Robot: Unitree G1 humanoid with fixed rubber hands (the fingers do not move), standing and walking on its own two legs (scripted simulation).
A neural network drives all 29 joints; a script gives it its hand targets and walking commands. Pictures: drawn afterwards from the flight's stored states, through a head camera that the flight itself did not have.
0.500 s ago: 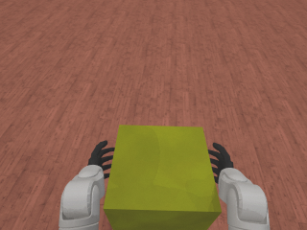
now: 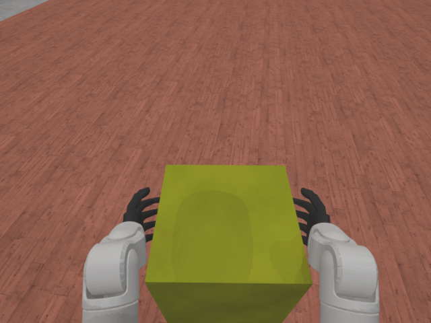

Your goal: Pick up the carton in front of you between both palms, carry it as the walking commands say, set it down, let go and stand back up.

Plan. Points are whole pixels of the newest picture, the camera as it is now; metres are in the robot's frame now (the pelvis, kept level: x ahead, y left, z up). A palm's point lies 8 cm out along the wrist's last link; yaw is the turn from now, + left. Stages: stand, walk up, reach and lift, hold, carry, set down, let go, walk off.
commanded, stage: carry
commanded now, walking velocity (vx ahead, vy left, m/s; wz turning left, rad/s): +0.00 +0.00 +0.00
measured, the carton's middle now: (224, 250) +0.27 +0.00 +0.02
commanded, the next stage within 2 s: hold in 1.72 s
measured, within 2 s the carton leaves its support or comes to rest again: neither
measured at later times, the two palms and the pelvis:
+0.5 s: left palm (122, 240) +0.27 +0.17 +0.07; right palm (298, 238) +0.27 -0.13 +0.07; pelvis +0.01 +0.02 -0.01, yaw +1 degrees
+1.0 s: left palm (121, 265) +0.24 +0.18 +0.03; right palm (295, 263) +0.24 -0.12 +0.03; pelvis -0.04 +0.02 +0.00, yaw +1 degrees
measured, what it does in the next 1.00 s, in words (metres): stands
